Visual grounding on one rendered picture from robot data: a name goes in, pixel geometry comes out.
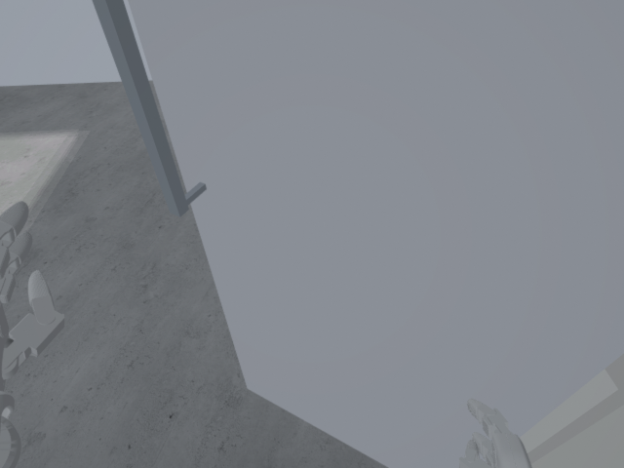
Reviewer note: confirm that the robot left forearm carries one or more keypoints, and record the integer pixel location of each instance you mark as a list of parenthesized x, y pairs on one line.
[(10, 444)]

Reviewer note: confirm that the right robot hand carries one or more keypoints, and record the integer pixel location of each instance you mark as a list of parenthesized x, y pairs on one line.
[(505, 450)]

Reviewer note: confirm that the left robot hand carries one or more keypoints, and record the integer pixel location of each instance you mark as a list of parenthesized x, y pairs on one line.
[(35, 331)]

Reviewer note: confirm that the fridge door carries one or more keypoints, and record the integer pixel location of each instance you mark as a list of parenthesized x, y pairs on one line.
[(409, 203)]

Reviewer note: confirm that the handle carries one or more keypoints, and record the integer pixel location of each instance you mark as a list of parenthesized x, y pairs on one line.
[(121, 40)]

